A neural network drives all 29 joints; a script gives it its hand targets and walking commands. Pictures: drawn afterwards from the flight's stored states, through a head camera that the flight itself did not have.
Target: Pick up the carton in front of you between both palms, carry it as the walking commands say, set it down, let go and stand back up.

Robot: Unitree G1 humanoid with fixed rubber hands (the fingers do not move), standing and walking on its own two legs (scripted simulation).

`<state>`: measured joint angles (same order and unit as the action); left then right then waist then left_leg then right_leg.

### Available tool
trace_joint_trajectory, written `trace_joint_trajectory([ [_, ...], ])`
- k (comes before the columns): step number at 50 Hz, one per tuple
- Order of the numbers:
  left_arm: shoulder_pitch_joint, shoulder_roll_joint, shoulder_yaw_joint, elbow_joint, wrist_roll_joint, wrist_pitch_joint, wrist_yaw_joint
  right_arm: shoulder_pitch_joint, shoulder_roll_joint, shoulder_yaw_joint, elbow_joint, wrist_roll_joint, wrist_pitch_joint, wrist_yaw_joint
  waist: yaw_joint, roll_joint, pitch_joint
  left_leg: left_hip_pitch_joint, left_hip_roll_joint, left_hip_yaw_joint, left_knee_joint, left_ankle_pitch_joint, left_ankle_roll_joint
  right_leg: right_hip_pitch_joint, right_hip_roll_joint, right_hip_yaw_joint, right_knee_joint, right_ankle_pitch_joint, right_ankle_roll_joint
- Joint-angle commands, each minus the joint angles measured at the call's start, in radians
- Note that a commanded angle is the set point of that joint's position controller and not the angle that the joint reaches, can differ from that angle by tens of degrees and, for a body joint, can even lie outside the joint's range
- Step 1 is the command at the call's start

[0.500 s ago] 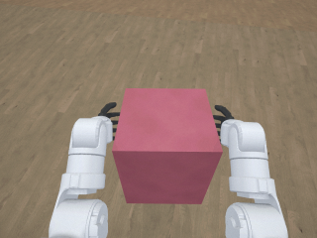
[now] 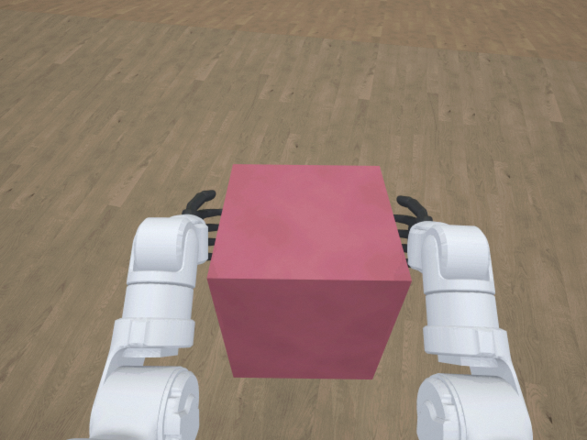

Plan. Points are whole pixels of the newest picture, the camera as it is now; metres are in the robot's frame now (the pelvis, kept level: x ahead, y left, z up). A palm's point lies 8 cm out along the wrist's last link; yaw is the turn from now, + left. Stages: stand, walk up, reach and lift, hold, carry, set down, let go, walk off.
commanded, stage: carry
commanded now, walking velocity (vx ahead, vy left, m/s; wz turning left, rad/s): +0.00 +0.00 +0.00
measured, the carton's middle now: (304, 274) +0.34 +0.00 +0.05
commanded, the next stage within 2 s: none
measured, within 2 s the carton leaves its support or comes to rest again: neither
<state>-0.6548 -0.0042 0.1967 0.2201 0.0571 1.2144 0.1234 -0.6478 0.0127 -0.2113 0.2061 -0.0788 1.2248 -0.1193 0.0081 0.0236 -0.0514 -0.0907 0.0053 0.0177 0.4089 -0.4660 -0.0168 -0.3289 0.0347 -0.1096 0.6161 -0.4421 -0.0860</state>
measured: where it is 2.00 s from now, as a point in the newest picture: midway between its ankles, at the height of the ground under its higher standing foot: (312, 261)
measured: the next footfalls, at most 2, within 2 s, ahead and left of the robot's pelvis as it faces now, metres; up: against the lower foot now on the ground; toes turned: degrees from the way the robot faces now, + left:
left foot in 0.80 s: +0.17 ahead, +0.09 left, +0.03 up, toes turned +7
right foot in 1.14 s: +0.50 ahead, -0.09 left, +0.09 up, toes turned -9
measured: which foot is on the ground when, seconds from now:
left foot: down 0.00-0.58, up 0.60-0.78, down 0.80-1.00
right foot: down 0.00-0.80, up 0.82-1.00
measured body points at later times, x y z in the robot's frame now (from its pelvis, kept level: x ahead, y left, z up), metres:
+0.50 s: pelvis +0.01 +0.00 +0.00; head -0.02 -0.01 +0.45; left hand +0.36 +0.16 +0.15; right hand +0.37 -0.15 +0.15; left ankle -0.05 +0.10 -0.74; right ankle +0.04 -0.08 -0.72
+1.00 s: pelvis +0.20 +0.01 +0.03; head +0.21 +0.01 +0.48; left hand +0.60 +0.14 +0.19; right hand +0.57 -0.16 +0.18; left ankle +0.12 +0.09 -0.71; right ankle +0.22 -0.10 -0.60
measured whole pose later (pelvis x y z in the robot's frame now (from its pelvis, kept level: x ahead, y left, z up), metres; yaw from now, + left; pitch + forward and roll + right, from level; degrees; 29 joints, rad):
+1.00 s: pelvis +0.20 +0.01 +0.03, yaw +1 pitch +3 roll +0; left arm -0.88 0.04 0.29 0.19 0.06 1.37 0.13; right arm -0.80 -0.01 -0.21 0.13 -0.04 1.36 -0.15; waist -0.10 0.00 -0.05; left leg -0.09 -0.01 0.11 0.37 -0.49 0.00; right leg -0.70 -0.04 -0.06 1.32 -0.59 -0.06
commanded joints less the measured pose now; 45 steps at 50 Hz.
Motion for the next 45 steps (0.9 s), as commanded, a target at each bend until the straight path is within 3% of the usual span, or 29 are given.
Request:
trace_joint_trajectory([
  [1, -0.721, -1.12, -0.572, -0.113, -0.415, -0.024, -0.249, -0.739, 1.112, 0.573, -0.106, 0.411, -0.028, 0.243, -0.003, -0.006, -0.348, 0.014, 0.112, -0.057, -0.035, 0.279, 0.038, 0.198, -0.139, 0.15, -0.065, 0.296, -0.019],
  [15, -0.725, -1.124, -0.573, -0.113, -0.42, -0.023, -0.249, -0.741, 1.111, 0.571, -0.108, 0.411, -0.026, 0.243, -0.002, -0.004, -0.351, 0.005, 0.115, -0.059, -0.038, 0.269, 0.041, 0.189, -0.138, 0.149, -0.071, 0.279, -0.018],
  [17, -0.745, -1.124, -0.579, -0.132, -0.426, -0.024, -0.248, -0.77, 1.112, 0.579, -0.13, 0.419, -0.026, 0.242, 0.006, 0.002, -0.348, -0.004, 0.118, -0.067, -0.063, 0.103, 0.052, 0.182, -0.127, 0.138, -0.086, 0.089, -0.016],
  [19, -0.785, -1.115, -0.588, -0.165, -0.435, -0.02, -0.243, -0.827, 1.103, 0.592, -0.163, 0.435, -0.02, 0.237, 0.003, 0.03, -0.295, -0.028, 0.142, -0.127, -0.1, -0.164, 0.08, 0.099, -0.104, 0.13, -0.087, -0.16, -0.013],
  [20, -0.812, -1.109, -0.593, -0.184, -0.443, -0.014, -0.239, -0.851, 1.093, 0.595, -0.178, 0.443, -0.014, 0.233, -0.003, 0.047, -0.26, -0.041, 0.162, -0.166, -0.125, -0.251, 0.094, 0.049, -0.093, 0.12, -0.068, -0.194, -0.009],
  [22, -0.855, -1.091, -0.603, -0.216, -0.459, 0.003, -0.231, -0.881, 1.067, 0.595, -0.209, 0.456, 0.002, 0.221, -0.007, 0.092, -0.24, -0.038, 0.206, -0.233, -0.17, -0.309, 0.117, 0.007, -0.06, 0.068, 0.01, -0.12, 0.0],
  [24, -0.873, -1.058, -0.597, -0.23, -0.47, 0.028, -0.222, -0.893, 1.031, 0.586, -0.224, 0.462, 0.025, 0.206, 0.006, 0.101, -0.25, -0.042, 0.219, -0.234, -0.151, -0.302, 0.13, 0.029, -0.052, 0.045, 0.031, -0.066, -0.006],
  [26, -0.85, -1.023, -0.574, -0.199, -0.464, 0.053, -0.217, -0.884, 0.995, 0.563, -0.207, 0.455, 0.054, 0.195, 0.021, 0.027, -0.272, -0.103, 0.17, -0.146, -0.044, -0.207, 0.106, 0.133, -0.085, 0.112, -0.019, -0.069, -0.03],
  [27, -0.827, -1.005, -0.557, -0.171, -0.458, 0.065, -0.215, -0.876, 0.983, 0.548, -0.189, 0.449, 0.069, 0.194, 0.032, -0.057, -0.288, -0.176, 0.114, -0.058, 0.067, -0.111, 0.076, 0.226, -0.143, 0.223, -0.098, -0.102, -0.064],
  [28, -0.811, -0.987, -0.536, -0.142, -0.452, 0.075, -0.213, -0.857, 0.972, 0.529, -0.165, 0.441, 0.084, 0.195, 0.03, -0.162, -0.304, -0.26, 0.054, 0.027, 0.189, -0.037, 0.049, 0.306, -0.237, 0.4, -0.198, -0.125, -0.115],
  [29, -0.811, -0.978, -0.518, -0.121, -0.447, 0.084, -0.212, -0.852, 0.963, 0.512, -0.138, 0.43, 0.094, 0.197, 0.035, -0.224, -0.317, -0.348, 0.019, 0.049, 0.26, -0.036, 0.039, 0.374, -0.31, 0.542, -0.251, -0.093, -0.166],
  [30, -0.822, -0.977, -0.504, -0.109, -0.442, 0.091, -0.211, -0.86, 0.967, 0.501, -0.11, 0.425, 0.099, 0.2, 0.046, -0.224, -0.301, -0.444, -0.013, 0.051, 0.288, -0.09, 0.04, 0.424, -0.348, 0.613, -0.276, 0.001, -0.205],
  [31, -0.85, -0.989, -0.499, -0.115, -0.444, 0.097, -0.211, -0.872, 0.978, 0.49, -0.088, 0.425, 0.099, 0.203, 0.063, -0.181, -0.285, -0.533, -0.025, 0.046, 0.316, -0.178, 0.041, 0.475, -0.365, 0.622, -0.271, 0.107, -0.23],
  [33, -0.934, -1.032, -0.513, -0.159, -0.47, 0.1, -0.211, -0.91, 1.006, 0.472, -0.082, 0.43, 0.096, 0.206, 0.069, -0.115, -0.323, -0.57, -0.007, 0.039, 0.336, -0.21, 0.049, 0.532, -0.366, 0.556, -0.251, 0.168, -0.217],
  [36, -1.029, -1.076, -0.54, -0.239, -0.505, 0.098, -0.207, -0.949, 1.024, 0.457, -0.122, 0.425, 0.098, 0.197, 0.048, -0.137, -0.359, -0.405, -0.02, 0.08, 0.252, -0.091, 0.051, 0.437, -0.325, 0.399, -0.298, 0.058, -0.146],
  [38, -1.03, -1.084, -0.539, -0.239, -0.512, 0.106, -0.208, -0.92, 1.018, 0.443, -0.115, 0.408, 0.105, 0.188, -0.011, -0.123, -0.37, -0.115, -0.045, 0.141, 0.113, 0.065, 0.059, 0.24, -0.266, 0.231, -0.247, 0.008, -0.099],
  [39, -1.002, -1.087, -0.532, -0.214, -0.508, 0.11, -0.211, -0.884, 1.01, 0.433, -0.093, 0.4, 0.107, 0.186, -0.056, -0.066, -0.401, 0.166, -0.07, 0.167, 0.04, 0.109, 0.072, 0.068, -0.205, 0.106, -0.128, 0.091, -0.059],
  [40, -0.987, -1.08, -0.518, -0.18, -0.492, 0.114, -0.214, -0.84, 1.001, 0.424, -0.055, 0.39, 0.108, 0.186, -0.094, 0.061, -0.434, 0.401, 0.019, 0.007, 0.001, 0.045, 0.103, -0.107, -0.146, 0.013, 0.087, 0.167, -0.016],
  [41, -0.989, -1.071, -0.499, -0.156, -0.481, 0.122, -0.222, -0.817, 0.981, 0.427, -0.031, 0.375, 0.102, 0.184, -0.124, 0.277, -0.451, 0.481, 0.312, -0.504, -0.133, -0.097, 0.243, -0.329, -0.059, -0.027, 0.322, -0.013, 0.051],
  [42, -0.997, -1.063, -0.492, -0.12, -0.466, 0.123, -0.225, -0.859, 0.981, 0.449, -0.05, 0.374, 0.099, 0.184, -0.129, 0.248, -0.336, 0.499, 0.394, -0.671, -0.18, 0.006, 0.329, -0.549, -0.019, 0.045, 0.465, -0.234, 0.05],
  [43, -0.978, -1.053, -0.475, -0.088, -0.444, 0.121, -0.225, -0.906, 1.002, 0.469, -0.09, 0.397, 0.099, 0.189, -0.124, 0.109, -0.293, 0.484, 0.39, -0.597, -0.141, 0.153, 0.337, -0.609, -0.038, 0.093, 0.602, -0.252, 0.038],
  [44, -0.93, -1.039, -0.456, -0.062, -0.415, 0.119, -0.224, -0.963, 1.037, 0.502, -0.144, 0.435, 0.099, 0.195, -0.111, 0.005, -0.32, 0.503, 0.355, -0.486, -0.101, 0.235, 0.301, -0.626, -0.055, 0.1, 0.681, -0.233, 0.028],
  [45, -0.895, -1.037, -0.446, -0.054, -0.393, 0.117, -0.221, -1.025, 1.065, 0.538, -0.199, 0.474, 0.095, 0.201, -0.097, -0.043, -0.335, 0.497, 0.325, -0.407, -0.086, 0.263, 0.252, -0.647, -0.072, 0.098, 0.724, -0.22, 0.02],
])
